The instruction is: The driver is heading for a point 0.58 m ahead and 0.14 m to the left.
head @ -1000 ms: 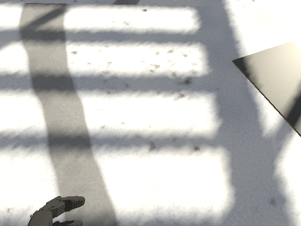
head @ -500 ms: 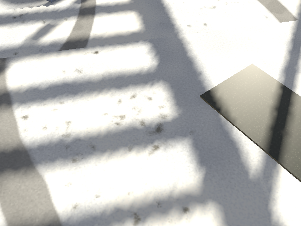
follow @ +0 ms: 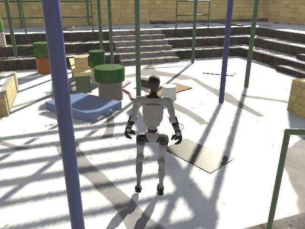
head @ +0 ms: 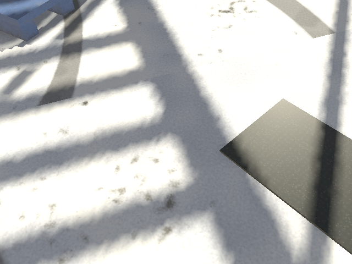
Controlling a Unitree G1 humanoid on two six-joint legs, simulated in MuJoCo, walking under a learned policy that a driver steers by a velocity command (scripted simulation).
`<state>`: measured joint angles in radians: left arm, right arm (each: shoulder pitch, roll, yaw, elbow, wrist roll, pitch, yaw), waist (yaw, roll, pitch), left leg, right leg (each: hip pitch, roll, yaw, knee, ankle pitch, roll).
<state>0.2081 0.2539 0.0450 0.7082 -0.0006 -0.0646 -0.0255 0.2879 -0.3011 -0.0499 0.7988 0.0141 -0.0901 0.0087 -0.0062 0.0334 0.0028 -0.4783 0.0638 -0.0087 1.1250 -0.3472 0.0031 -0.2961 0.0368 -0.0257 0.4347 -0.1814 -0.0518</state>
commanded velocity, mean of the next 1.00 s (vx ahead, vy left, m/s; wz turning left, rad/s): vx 0.42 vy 0.00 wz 0.32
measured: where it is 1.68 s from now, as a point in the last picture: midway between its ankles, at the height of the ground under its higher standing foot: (154, 246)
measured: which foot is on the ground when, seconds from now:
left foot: up 0.00-0.36, down 0.38-0.88, up 0.90-1.00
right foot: down 0.00-0.40, up 0.42-0.82, down 0.84-1.00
